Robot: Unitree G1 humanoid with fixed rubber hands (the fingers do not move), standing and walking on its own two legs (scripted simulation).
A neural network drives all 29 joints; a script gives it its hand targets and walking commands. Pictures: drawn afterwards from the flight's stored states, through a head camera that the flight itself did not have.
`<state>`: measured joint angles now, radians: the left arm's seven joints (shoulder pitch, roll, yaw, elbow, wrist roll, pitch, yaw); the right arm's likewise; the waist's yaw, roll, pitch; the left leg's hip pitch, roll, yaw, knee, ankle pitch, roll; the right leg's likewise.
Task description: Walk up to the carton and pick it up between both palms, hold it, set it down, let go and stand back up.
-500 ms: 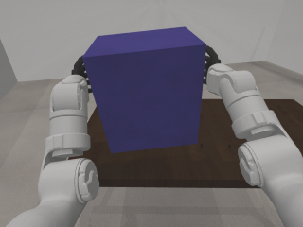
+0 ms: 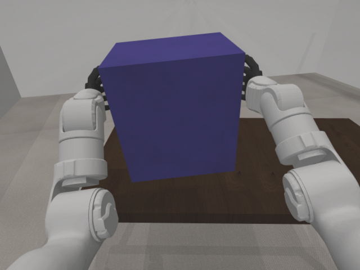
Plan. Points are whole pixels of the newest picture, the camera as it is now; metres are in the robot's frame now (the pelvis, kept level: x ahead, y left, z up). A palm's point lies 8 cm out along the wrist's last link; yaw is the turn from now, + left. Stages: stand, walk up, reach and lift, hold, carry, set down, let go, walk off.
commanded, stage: hold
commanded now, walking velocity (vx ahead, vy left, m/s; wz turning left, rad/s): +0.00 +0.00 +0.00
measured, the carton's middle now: (175, 107) +0.39 -0.01 +0.27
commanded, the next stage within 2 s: set down in 0.02 s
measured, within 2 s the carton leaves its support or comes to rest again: neither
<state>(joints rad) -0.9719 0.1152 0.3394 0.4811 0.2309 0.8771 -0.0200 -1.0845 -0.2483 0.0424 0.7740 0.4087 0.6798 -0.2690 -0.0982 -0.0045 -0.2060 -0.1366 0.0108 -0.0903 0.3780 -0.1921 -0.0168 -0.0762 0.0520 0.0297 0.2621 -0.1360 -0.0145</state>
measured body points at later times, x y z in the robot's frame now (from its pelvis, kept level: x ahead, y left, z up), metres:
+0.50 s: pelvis +0.01 +0.00 +0.00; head -0.07 +0.03 +0.44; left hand +0.41 +0.17 +0.30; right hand +0.40 -0.16 +0.30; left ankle +0.01 +0.13 -0.75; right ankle +0.01 -0.11 -0.75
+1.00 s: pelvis +0.01 +0.01 +0.00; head -0.05 +0.04 +0.45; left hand +0.42 +0.15 +0.25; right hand +0.40 -0.18 +0.24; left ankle +0.01 +0.13 -0.75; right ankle +0.01 -0.11 -0.75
